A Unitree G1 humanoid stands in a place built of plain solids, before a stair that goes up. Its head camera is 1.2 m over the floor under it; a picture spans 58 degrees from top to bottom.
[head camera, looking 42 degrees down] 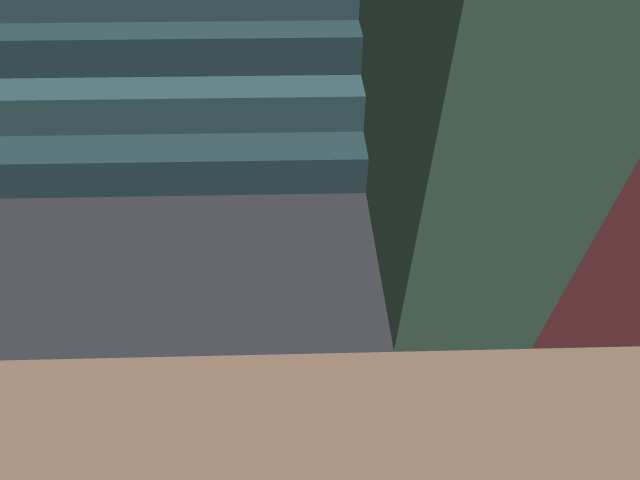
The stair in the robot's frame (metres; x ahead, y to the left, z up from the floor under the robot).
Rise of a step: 0.18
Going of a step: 0.24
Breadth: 2.08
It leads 1 degrees to the left of straight ahead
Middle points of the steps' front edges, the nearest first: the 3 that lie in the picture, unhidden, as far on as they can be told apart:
1.64 0.72 0.18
1.88 0.73 0.36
2.12 0.74 0.55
